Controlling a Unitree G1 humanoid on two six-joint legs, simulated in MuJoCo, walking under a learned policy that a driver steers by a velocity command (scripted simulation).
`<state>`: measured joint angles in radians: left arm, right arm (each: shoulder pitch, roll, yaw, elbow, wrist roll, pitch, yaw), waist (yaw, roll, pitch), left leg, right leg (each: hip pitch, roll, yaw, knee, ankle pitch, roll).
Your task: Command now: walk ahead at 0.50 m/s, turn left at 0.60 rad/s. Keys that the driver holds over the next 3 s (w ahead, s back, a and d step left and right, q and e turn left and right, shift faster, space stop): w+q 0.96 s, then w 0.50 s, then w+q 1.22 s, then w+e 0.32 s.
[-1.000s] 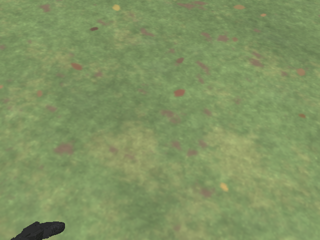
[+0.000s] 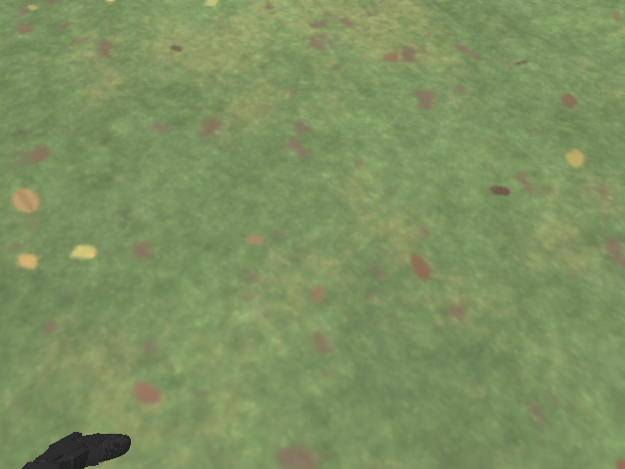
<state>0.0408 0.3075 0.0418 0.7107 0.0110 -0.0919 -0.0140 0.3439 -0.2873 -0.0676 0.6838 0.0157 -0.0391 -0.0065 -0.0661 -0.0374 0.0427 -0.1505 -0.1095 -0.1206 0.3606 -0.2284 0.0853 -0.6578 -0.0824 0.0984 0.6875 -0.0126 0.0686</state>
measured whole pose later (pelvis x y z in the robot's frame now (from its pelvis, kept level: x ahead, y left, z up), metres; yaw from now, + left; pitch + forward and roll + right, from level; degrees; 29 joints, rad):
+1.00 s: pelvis +0.52 +0.12 +0.00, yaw +36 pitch +2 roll +0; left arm 0.04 0.31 0.04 0.70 0.01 -0.09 -0.01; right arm 0.34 -0.29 -0.06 0.69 0.01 -0.04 -0.01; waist -0.07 -0.04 0.04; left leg -0.14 -0.11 -0.13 0.36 -0.23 0.08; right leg -0.66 -0.08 0.10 0.67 0.01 0.07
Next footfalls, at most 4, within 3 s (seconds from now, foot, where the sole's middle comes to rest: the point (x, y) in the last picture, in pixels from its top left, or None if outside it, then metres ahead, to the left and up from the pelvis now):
0.16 right None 0.28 -0.15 -0.78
0.66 left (204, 464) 0.48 0.19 -0.78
1.14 right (221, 316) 0.83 0.16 -0.78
1.68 left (66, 300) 0.88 0.54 -0.78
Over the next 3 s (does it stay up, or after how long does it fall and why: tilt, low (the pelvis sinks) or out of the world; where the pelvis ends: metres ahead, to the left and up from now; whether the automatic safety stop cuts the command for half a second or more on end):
stays up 1.13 0.98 0.00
